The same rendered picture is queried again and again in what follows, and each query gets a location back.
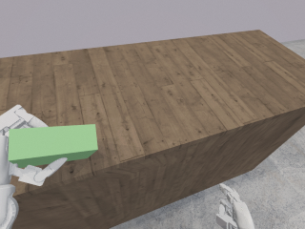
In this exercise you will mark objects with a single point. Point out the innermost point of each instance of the sponge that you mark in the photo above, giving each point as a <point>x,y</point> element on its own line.
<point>43,145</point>

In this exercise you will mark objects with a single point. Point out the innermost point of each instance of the robot left forearm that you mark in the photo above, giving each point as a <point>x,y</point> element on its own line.
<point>9,207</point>

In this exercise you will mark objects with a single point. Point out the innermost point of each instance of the right robot hand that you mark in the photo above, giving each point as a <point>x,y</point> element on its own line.
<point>238,215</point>

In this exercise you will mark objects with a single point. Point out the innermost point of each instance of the table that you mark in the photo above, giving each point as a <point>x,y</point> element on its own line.
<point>172,117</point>

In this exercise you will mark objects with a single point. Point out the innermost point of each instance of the left robot hand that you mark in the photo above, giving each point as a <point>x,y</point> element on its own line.
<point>18,118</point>

